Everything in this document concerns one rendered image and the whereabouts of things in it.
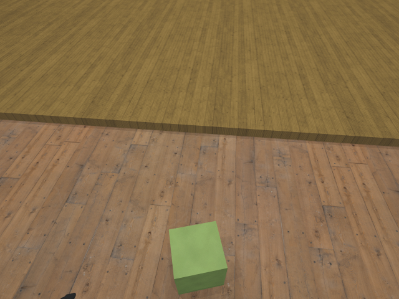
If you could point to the carton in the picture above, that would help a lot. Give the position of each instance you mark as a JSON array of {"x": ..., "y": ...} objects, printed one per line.
[{"x": 197, "y": 257}]

